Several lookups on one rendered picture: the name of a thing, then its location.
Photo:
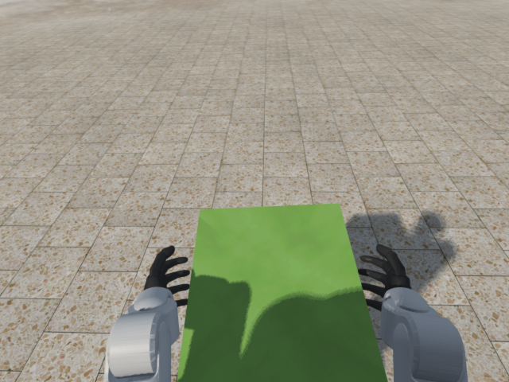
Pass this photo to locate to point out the robot left hand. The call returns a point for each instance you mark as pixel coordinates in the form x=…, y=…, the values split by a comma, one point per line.
x=158, y=278

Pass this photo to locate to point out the robot right hand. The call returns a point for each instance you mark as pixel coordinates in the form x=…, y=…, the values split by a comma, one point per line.
x=395, y=277

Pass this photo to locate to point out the robot left forearm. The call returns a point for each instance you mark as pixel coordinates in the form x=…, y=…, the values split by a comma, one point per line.
x=139, y=345

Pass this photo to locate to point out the robot right forearm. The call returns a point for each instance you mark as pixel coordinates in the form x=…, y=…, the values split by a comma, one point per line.
x=426, y=347

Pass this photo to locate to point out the carton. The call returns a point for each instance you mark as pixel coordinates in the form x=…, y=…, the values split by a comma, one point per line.
x=275, y=296

